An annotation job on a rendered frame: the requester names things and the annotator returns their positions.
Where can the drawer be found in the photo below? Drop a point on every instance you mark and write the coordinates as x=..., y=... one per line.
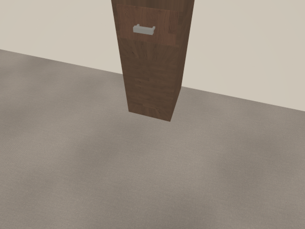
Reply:
x=165, y=22

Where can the cabinet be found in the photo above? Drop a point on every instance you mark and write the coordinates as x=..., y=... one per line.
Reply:
x=153, y=72

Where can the handle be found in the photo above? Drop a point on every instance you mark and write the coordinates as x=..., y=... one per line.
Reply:
x=144, y=30

